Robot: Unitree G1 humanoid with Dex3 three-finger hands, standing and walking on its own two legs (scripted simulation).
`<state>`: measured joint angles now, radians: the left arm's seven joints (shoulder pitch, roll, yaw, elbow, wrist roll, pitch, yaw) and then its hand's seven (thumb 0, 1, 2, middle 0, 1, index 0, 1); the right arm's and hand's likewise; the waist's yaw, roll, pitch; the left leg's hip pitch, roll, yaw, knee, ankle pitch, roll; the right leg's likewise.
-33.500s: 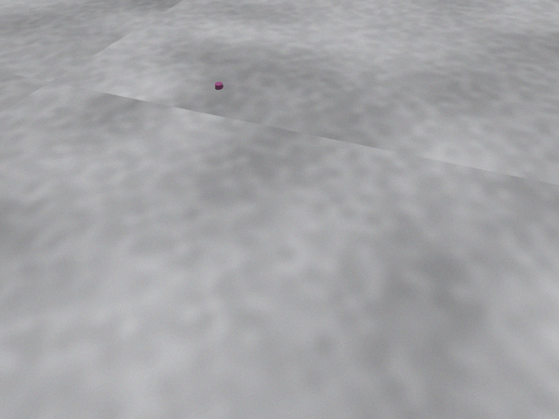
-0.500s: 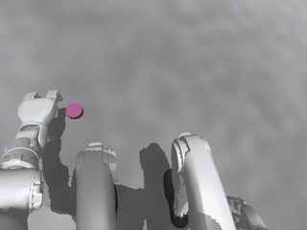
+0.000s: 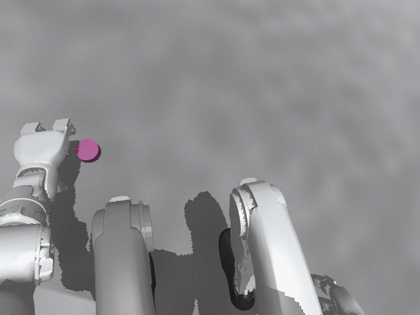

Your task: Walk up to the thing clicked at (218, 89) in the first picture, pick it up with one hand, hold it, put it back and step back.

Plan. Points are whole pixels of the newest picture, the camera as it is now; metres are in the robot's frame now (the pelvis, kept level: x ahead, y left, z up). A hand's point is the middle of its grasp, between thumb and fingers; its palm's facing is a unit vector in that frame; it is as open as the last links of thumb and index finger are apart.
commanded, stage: rise first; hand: left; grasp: from above
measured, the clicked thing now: (88, 150) +0.47 +0.25 -0.31
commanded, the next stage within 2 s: approach in 0.20 s
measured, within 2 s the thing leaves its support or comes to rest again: neither
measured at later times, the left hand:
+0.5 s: hand (62, 155) +0.43 +0.27 -0.20, palm faces -0.45 -0.06 -0.89, open 13.3 cm
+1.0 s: hand (75, 145) +0.45 +0.25 -0.21, palm faces -0.52 -0.09 -0.85, open 13.7 cm
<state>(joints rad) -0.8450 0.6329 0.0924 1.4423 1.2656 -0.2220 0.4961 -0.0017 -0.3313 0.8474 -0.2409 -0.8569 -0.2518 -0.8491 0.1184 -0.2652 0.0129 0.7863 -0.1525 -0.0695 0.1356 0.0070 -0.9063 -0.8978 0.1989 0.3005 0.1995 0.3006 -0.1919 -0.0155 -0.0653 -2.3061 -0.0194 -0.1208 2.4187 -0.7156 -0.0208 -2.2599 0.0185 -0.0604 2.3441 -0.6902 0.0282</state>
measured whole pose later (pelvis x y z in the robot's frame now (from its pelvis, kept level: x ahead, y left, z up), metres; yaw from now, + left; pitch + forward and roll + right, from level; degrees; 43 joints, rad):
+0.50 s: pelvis +0.00 +0.00 -0.01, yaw -1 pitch +34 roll -7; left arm -0.92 0.66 0.04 1.51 1.27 -0.20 0.52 0.00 -0.38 0.87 -0.19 -0.94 -0.21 -0.93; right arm 0.12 -0.27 0.05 0.79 -0.17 -0.10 0.15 0.01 -0.91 -0.90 0.20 0.30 0.20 0.30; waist -0.22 -0.03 -0.05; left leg -2.33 -0.02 -0.13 2.45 -0.71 -0.02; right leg -2.28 0.02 -0.07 2.36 -0.68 0.03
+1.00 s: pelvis +0.00 +0.00 -0.01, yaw -2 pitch +34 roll -8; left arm -0.98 0.70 0.09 1.55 1.18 -0.12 0.43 0.00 -0.45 0.92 -0.11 -1.05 -0.13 -1.02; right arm 0.18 -0.29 0.12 0.74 -0.16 -0.07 0.18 0.01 -0.91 -0.89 0.20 0.30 0.20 0.30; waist -0.29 0.01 0.02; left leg -2.32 -0.01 -0.15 2.44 -0.71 -0.02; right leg -2.28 0.04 -0.09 2.34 -0.66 0.03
